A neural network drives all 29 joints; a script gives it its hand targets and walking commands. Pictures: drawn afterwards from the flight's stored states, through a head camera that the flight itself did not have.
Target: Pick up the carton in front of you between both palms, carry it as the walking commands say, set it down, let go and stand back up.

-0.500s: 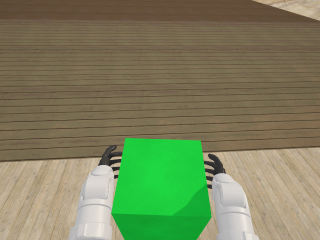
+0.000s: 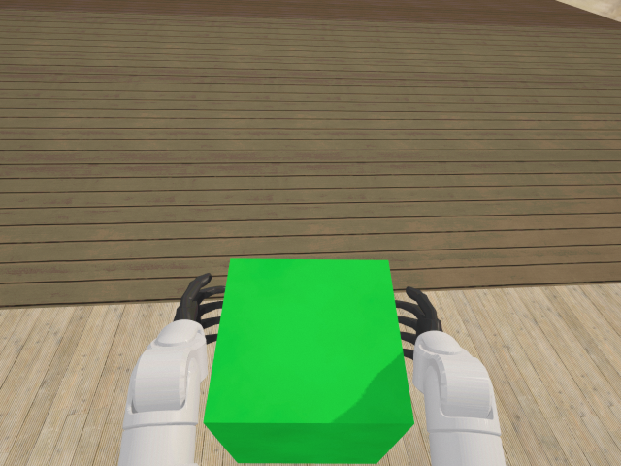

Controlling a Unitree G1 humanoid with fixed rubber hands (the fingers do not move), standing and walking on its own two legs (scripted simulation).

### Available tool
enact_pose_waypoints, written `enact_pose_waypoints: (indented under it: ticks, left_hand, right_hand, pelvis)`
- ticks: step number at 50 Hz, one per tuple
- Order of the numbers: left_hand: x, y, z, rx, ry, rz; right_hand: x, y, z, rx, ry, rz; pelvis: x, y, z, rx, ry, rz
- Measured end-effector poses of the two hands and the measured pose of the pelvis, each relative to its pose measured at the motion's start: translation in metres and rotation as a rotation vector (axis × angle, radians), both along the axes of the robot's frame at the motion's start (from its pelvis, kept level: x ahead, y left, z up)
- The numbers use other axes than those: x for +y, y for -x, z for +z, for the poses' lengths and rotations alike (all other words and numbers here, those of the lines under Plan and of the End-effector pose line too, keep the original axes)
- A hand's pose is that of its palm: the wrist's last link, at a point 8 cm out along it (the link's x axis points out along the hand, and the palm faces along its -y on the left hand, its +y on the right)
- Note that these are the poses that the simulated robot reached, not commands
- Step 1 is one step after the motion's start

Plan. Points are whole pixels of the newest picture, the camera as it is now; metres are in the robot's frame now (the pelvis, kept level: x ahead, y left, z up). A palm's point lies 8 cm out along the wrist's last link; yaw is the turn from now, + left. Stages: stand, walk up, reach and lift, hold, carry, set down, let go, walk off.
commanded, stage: carry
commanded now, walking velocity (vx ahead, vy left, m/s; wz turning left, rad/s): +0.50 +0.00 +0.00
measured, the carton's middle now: (308, 368) +0.29 +0.01 -0.01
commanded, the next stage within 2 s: none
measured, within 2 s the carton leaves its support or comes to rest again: neither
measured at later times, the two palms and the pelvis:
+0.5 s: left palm (196, 208) +0.53 +0.21 +0.08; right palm (369, 212) +0.54 -0.09 +0.08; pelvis +0.26 +0.04 -0.02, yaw +2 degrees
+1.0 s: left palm (232, 123) +0.86 +0.20 +0.08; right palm (357, 131) +0.87 -0.10 +0.07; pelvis +0.58 +0.03 -0.02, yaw +4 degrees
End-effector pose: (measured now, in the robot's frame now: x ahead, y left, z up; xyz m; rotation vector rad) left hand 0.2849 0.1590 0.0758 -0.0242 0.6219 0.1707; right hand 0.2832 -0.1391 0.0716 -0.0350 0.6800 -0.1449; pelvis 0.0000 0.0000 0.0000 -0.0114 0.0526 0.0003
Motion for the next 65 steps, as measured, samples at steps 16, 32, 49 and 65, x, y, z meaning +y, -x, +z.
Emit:
enact_pose_waypoints:
  ticks: [16,32,49,65]
  left_hand:
    - [0.001,-0.118,0.012,0.101,0.025,0.052]
    - [0.05,-0.327,0.001,0.133,0.055,0.004]
    - [0.042,-0.559,0.006,0.022,0.014,0.068]
    - [0.061,-0.797,0.089,-0.099,-0.009,0.088]
  right_hand:
    - [0.001,-0.129,0.011,0.098,-0.046,0.002]
    - [0.05,-0.319,0.004,0.121,-0.033,-0.062]
    - [0.042,-0.573,0.001,0.01,-0.074,0.004]
    - [0.062,-0.821,0.083,-0.119,-0.057,0.053]
  pelvis:
    - [-0.002,-0.142,0.006,0.049,-0.017,0.054]
    - [0.061,-0.329,0.002,0.037,0.0,-0.003]
    - [0.036,-0.574,-0.024,-0.006,0.018,0.062]
    - [0.045,-0.764,0.003,0.026,-0.02,0.055]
